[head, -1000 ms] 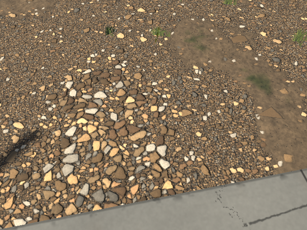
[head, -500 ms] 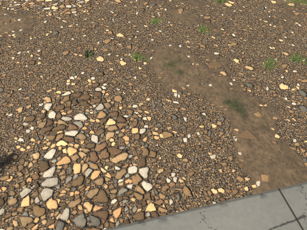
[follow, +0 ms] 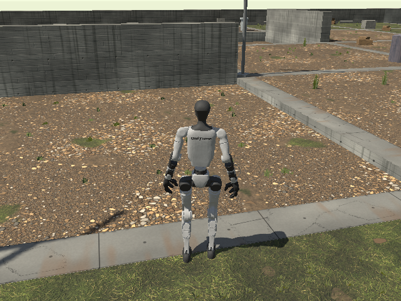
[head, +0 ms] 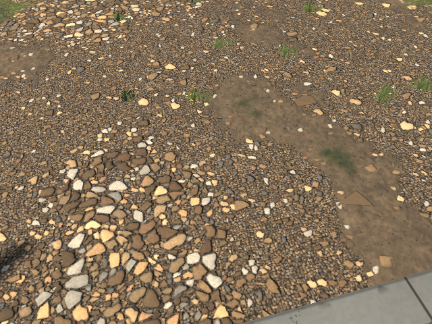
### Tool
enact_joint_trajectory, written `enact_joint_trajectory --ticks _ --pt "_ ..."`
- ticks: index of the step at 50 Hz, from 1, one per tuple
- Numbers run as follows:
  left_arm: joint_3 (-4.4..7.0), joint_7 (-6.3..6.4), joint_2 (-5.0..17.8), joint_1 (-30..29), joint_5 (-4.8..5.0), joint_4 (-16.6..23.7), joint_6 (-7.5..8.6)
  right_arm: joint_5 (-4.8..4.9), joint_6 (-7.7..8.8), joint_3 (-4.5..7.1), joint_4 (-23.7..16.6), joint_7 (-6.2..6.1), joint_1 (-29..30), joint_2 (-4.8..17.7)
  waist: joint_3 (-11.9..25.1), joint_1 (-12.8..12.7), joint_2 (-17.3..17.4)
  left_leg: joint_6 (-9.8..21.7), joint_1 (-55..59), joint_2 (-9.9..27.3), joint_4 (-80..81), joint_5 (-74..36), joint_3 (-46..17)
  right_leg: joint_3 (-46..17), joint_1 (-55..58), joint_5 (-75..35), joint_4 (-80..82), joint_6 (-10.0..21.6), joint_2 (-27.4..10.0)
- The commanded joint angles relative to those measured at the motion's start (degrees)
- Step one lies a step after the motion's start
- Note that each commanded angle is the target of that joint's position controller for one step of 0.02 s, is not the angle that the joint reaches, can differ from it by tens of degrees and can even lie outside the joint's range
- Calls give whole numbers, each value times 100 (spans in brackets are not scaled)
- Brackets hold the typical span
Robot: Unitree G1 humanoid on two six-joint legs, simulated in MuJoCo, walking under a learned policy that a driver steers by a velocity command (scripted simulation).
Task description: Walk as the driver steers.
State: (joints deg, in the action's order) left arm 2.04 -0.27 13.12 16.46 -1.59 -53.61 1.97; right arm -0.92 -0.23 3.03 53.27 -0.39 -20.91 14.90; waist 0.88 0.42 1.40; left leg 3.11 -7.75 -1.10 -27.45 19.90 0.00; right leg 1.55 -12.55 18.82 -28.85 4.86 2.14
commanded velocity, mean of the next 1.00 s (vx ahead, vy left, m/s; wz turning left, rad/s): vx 0.46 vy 0.00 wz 0.37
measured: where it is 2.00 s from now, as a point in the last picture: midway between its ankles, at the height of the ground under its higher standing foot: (174, 209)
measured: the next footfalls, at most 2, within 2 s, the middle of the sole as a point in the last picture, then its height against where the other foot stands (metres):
left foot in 0.46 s outside the picture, level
right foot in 1.16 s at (215, 263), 0.17 m lower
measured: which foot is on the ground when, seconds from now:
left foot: down 0.00-0.00, up 0.02-0.44, down 0.46-1.00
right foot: down 0.00-0.44, up 0.46-1.00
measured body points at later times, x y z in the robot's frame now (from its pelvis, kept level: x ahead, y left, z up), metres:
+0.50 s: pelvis +0.23 +0.03 -0.02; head +0.27 +0.04 +0.42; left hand +0.15 +0.26 -0.17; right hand +0.44 -0.19 -0.14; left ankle +0.33 +0.09 -0.74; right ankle +0.02 -0.09 -0.67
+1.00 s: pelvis +0.52 +0.07 -0.02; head +0.53 +0.09 +0.43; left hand +0.64 +0.39 -0.11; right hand +0.55 -0.22 -0.13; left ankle +0.33 +0.09 -0.74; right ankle +0.75 -0.01 -0.71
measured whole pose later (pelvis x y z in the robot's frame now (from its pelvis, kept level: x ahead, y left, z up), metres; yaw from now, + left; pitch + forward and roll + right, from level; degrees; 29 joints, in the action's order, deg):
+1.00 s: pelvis +0.52 +0.07 -0.02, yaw +25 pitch +2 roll +0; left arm 4.2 -2.7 16.6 0.6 -3.3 -44.0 1.4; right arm -1.8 3.9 3.2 52.8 -1.8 -32.2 15.9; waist 1.8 7.7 -2.0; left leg 7.5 1.1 -9.1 -27.5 28.7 -15.1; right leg -4.3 -38.9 -12.5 -39.2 -0.6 -2.6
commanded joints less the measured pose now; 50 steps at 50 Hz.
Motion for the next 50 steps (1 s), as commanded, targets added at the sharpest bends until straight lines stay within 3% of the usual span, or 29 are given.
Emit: enact_joint_trajectory --ticks 1,2,3,4,7,10,17,19,21,22,23,24,25,26,27,28,29,30,31,34,35,36,37,39,41,43,44,47,50 --pt "296 86 1135 1788 -11 -266 174 21 222 -21 -727 59 989 18 -428 -877 -1580 197 -3419 -187 -1749 1104 292 -3425 2391 2487 2081 755 -1937" --pt "294 73 1123 1738 -21 -316 145 -114 238 78 -758 59 1145 454 -809 -799 -1034 247 -3855 -121 -2652 1140 0 -4083 1943 2425 2295 1063 -2368" --pt "242 67 929 1289 -27 -193 150 -100 266 101 -725 106 1102 493 -958 -490 -550 287 -3844 163 -3045 660 -263 -3585 1669 2007 2147 1058 -2186" --pt "207 56 783 959 -8 -97 185 -63 306 83 -628 165 971 429 -876 -298 -460 271 -3701 307 -3114 233 -290 -3074 1538 1468 2174 891 -1920" --pt "104 81 497 903 46 -134 293 -145 288 79 -532 273 950 384 -567 -163 -594 47 -3379 466 -3040 -534 -35 -1896 1551 -436 2238 616 -1397" --pt "77 110 459 1342 58 -363 334 -94 190 31 -650 298 1289 206 -637 -211 -586 -76 -3660 421 -2953 -902 65 -1123 1642 -2059 2149 571 -1331" --pt "-21 161 496 1286 57 -456 360 -45 175 -107 -1202 368 2565 54 -1020 -345 -585 142 -2659 102 -923 -1780 592 -15 1061 -3357 2271 348 -1270" --pt "0 203 660 1223 58 -513 374 -57 173 -72 -1187 347 2330 150 -834 -199 -711 318 -2003 -132 -659 -1593 780 284 1300 -4771 1823 232 -1295" --pt "63 268 872 946 39 -478 330 -56 178 37 -796 289 1078 386 -135 375 -880 556 -806 -459 -970 -1100 772 548 1458 -6717 289 92 -1381" --pt "92 289 958 840 34 -429 266 -64 197 128 -493 259 157 533 340 739 -796 718 108 -553 -671 -965 636 606 1268 -6510 -959 30 -1364" --pt "94 273 930 844 60 -342 240 -135 215 254 -316 197 -615 855 695 1067 -297 963 1188 33 -157 -444 -285 772 332 -5071 -2702 -72 -1141" --pt "-32 118 146 1338 60 -181 235 -124 199 338 -472 141 -452 1286 1190 414 1012 1665 2639 1695 171 -275 -3139 703 -1772 531 -4908 -332 -124" --pt "110 79 659 1172 81 -127 287 94 167 368 -468 197 -387 1245 1556 531 757 2232 2747 1978 895 -299 -4661 -354 -2560 890 -5747 -289 160" --pt "169 71 910 486 106 173 378 93 154 342 -584 172 158 1089 682 400 431 2066 2041 1790 1056 -705 -3727 -585 -2905 202 -5461 -241 -224" --pt "167 80 918 234 108 242 432 92 177 306 -661 169 470 897 81 266 35 1965 1037 1676 1204 -1644 -3036 -524 -2579 -173 -4914 -261 -472" --pt "177 113 835 146 52 222 387 61 228 271 -647 161 545 754 -183 104 -270 1788 414 1436 1251 -2261 -2641 -546 -2205 -203 -4465 -299 -628" --pt "168 128 742 142 -56 250 252 91 264 217 -629 140 594 622 -210 -85 -474 1478 42 1094 1376 -2420 -2232 -563 -1833 -239 -4000 -347 -735" --pt "152 126 588 300 -95 297 119 85 315 208 -602 127 494 704 -123 -175 -154 1594 -135 1154 1409 -2748 -2164 -533 -1603 -70 -3723 -440 -723" --pt "162 141 584 205 -112 353 18 118 374 183 -547 132 343 655 -199 -201 -186 1566 -223 1054 1424 -3047 -2058 -524 -1572 30 -3414 -514 -764" --pt "183 67 543 -490 -134 677 -132 124 355 175 -550 64 127 836 -363 -105 -91 1380 -370 725 1587 -2894 -1780 -298 -1816 -499 -2481 -689 -692" --pt "164 -18 432 -453 -181 644 -192 93 306 225 -508 68 -97 933 -199 -40 33 1413 -247 719 1527 -3098 -1735 -239 -1939 -811 -2660 -704 -677" --pt "181 -64 508 -557 -168 676 -213 108 276 215 -545 67 -156 887 -160 5 -63 1368 -183 679 1469 -2993 -1738 -265 -2086 -1080 -2563 -710 -695" --pt "210 -110 558 -564 -154 647 -203 -5 293 224 -580 76 -289 920 -45 96 -8 1376 -57 717 1410 -2824 -1857 -248 -2226 -1650 -2910 -603 -690" --pt "359 -108 865 -1330 -93 931 -166 5 347 206 -359 33 -880 887 -339 325 45 1338 728 750 1429 -1813 -2344 -651 -3458 -1784 -2671 -578 -828" --pt "399 -108 975 -1773 -116 1090 -126 4 395 212 -263 -32 -1279 897 -554 502 135 1392 1405 891 1362 -1719 -2630 -749 -4256 -1720 -2365 -618 -829" --pt "348 -158 859 -2070 -140 1247 -79 -6 437 209 -237 -114 -1159 874 -705 525 152 1319 835 658 1245 -1692 -2445 -605 -3784 -2373 -1578 -704 -644" --pt "345 -164 829 -2163 -174 1273 -76 -63 442 184 -220 -132 -1159 832 -574 588 128 1277 809 597 1039 -1785 -2427 -553 -3601 -2543 -1523 -732 -569" --pt "273 -239 671 -2350 -169 1404 24 -45 452 170 -272 -165 -1152 826 -462 672 251 1187 440 463 418 -1705 -2540 -504 -3096 -3225 -1139 -609 -414" --pt "227 -289 678 -2670 -161 1661 118 -148 508 171 -280 -197 -1292 847 -625 885 327 1133 654 407 -126 -1614 -2711 -524 -3239 -3404 -757 -448 -386"
Keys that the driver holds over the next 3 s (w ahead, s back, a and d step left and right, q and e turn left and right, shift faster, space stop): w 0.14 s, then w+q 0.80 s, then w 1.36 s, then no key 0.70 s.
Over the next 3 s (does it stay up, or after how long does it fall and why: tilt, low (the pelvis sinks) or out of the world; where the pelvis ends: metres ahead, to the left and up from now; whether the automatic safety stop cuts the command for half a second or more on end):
stays up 1.37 0.37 -0.16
